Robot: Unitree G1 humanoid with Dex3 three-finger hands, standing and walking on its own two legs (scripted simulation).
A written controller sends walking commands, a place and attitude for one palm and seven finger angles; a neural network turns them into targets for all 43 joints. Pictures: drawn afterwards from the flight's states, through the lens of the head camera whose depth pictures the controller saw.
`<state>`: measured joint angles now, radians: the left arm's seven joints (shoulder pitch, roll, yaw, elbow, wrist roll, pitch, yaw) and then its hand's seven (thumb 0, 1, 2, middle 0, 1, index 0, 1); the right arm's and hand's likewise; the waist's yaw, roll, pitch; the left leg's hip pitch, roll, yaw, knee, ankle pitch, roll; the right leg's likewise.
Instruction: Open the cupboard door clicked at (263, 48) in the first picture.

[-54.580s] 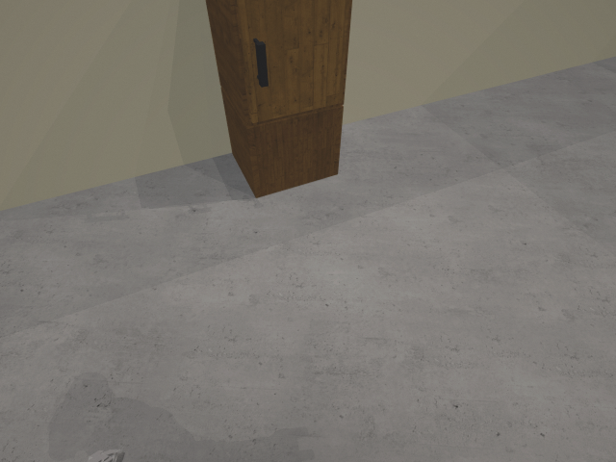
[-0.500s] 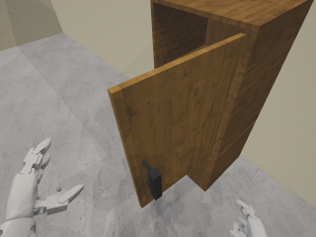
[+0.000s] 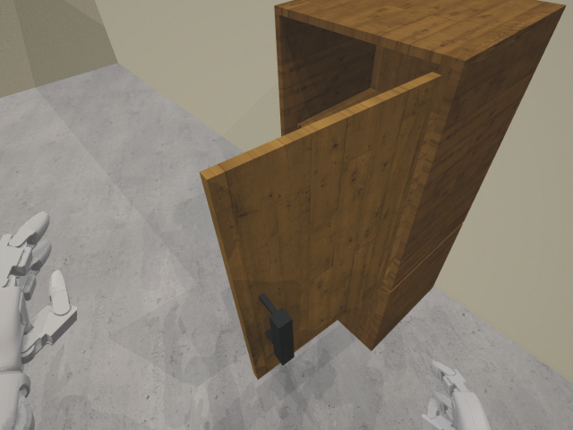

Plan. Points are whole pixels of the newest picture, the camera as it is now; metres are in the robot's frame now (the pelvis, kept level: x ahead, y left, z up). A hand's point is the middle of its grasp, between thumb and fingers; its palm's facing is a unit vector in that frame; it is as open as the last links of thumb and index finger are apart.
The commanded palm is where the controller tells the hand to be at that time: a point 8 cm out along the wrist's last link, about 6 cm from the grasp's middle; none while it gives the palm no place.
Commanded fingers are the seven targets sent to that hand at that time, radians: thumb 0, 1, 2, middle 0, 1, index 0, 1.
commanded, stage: draw the hand back to the body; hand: left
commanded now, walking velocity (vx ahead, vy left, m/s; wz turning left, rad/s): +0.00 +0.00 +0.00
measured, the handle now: (274, 328) +0.31 +0.08 -0.10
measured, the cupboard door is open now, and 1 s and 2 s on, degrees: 85 85 85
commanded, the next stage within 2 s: step back with the hand held close in 0.14 s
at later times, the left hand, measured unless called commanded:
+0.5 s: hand (73, 315) +0.18 +0.26 +0.15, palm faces +0.38 -0.78 -0.50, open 7.4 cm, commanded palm +0.12 +0.30 +0.17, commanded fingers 0.00 0.90 0.90 -0.20 -0.30 -0.20 -0.30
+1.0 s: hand (6, 386) +0.11 +0.28 +0.15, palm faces +0.46 -0.73 -0.51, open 7.4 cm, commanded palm +0.05 +0.31 +0.17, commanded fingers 0.00 0.90 0.90 -0.20 -0.30 -0.20 -0.30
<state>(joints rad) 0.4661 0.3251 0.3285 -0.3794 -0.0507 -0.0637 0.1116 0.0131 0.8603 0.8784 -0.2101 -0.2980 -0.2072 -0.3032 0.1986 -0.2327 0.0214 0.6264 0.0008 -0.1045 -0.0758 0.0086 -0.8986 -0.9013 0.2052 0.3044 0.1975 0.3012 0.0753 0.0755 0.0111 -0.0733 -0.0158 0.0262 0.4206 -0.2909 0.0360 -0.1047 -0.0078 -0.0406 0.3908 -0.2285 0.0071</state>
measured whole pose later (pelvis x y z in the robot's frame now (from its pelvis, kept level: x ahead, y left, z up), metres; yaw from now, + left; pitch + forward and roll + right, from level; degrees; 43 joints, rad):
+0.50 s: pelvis -0.02 +0.00 +0.00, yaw -1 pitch +0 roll -1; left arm 0.53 0.37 0.38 -0.41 -0.04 -0.15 0.11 0.02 0.90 0.89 -0.21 -0.30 -0.21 -0.30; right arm 0.16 -0.25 0.00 0.58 0.00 -0.05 -0.09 0.01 -0.90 -0.90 0.21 0.30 0.20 0.30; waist 0.01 0.06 0.02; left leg -0.18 -0.01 0.04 0.43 -0.25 0.03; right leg -0.21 0.00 -0.03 0.38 -0.17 0.00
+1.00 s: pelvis -0.09 +0.01 -0.02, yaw +0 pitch -1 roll -1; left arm 0.52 0.39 0.44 -0.49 0.01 -0.21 0.16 0.02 0.89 0.89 -0.22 -0.30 -0.21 -0.30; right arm 0.21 -0.22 0.01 0.56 0.00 -0.08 -0.10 0.01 -0.90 -0.90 0.21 0.30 0.20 0.30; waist 0.02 0.01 0.06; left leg -0.36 -0.02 0.04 0.62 -0.25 0.06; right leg -0.38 -0.02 -0.03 0.55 -0.16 0.02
